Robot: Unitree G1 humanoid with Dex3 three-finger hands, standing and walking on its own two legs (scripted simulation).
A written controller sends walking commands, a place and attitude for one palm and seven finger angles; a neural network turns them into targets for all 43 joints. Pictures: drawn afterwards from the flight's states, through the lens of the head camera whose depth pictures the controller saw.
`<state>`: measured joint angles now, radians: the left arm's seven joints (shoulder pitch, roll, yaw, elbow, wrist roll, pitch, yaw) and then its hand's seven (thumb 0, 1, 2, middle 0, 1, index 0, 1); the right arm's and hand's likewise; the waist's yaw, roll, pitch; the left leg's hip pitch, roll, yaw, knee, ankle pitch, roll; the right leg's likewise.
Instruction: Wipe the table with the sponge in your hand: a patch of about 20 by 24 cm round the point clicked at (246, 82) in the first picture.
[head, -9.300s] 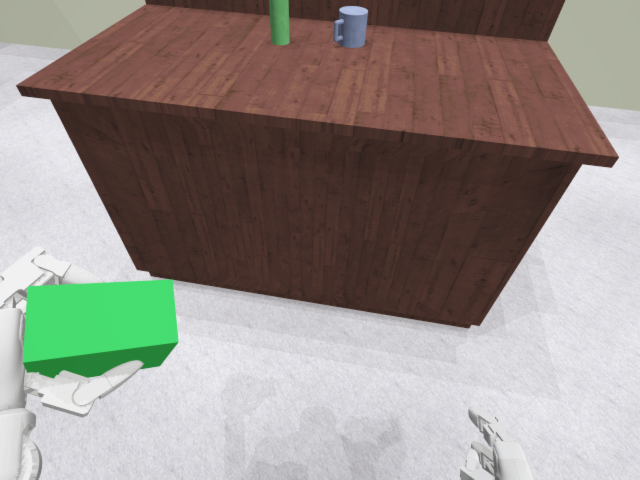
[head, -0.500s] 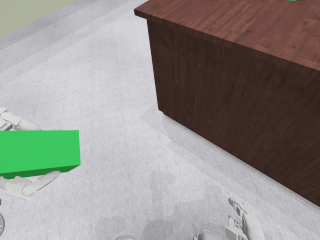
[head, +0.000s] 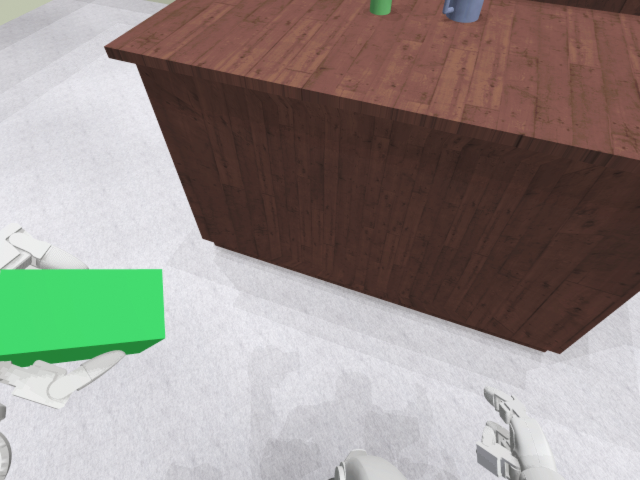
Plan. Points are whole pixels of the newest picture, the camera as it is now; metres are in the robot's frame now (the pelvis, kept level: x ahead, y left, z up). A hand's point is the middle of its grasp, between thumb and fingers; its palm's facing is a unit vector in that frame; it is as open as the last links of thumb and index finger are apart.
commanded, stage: turn to face it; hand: left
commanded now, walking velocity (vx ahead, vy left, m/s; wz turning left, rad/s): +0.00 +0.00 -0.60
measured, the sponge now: (105, 317) +0.22 +0.22 +0.16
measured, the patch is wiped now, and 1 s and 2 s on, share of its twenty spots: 0.00 0.00 0.00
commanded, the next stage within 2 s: take the last steps up to it in 1.06 s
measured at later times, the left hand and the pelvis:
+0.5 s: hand (249, 308) +0.23 +0.08 +0.19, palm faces +0.11 -0.82 -0.56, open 10.3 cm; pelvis -0.05 -0.08 +0.01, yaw -18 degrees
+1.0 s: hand (411, 384) +0.18 -0.05 +0.18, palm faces -0.08 -0.83 -0.55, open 10.3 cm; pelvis -0.14 -0.12 -0.02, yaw -33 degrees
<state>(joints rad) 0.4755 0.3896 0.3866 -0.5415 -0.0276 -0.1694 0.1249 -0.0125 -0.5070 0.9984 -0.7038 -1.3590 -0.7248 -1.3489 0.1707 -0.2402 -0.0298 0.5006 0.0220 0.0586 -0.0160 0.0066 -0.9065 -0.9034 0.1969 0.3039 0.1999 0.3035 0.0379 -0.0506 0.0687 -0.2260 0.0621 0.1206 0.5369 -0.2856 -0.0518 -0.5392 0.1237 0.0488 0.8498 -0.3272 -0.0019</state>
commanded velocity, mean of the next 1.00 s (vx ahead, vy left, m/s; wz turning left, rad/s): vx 0.00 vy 0.00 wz -0.50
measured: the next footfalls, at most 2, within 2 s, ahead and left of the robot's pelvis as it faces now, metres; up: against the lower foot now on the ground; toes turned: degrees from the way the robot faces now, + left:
right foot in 0.14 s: +0.07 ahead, -0.11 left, +0.00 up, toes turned -10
left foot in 0.74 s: -0.03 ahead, +0.06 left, +0.00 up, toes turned -23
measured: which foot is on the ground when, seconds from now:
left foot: down 0.00-0.14, up 0.16-0.72, down 0.74-0.98, up 1.00-1.00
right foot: up 0.00-0.12, down 0.14-0.74, up 0.76-0.94, down 0.96-1.00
